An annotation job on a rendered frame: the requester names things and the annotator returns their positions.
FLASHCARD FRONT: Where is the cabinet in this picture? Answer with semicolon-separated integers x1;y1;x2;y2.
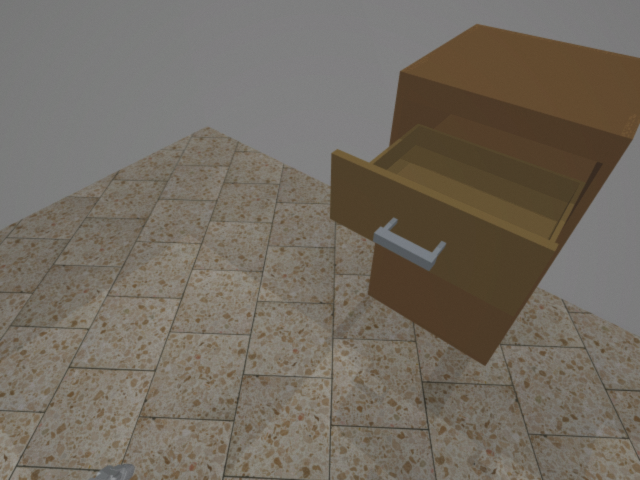
368;24;640;366

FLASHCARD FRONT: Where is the drawer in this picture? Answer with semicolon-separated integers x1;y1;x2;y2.
330;124;585;317

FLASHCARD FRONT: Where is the handle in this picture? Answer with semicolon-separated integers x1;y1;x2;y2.
373;217;446;271

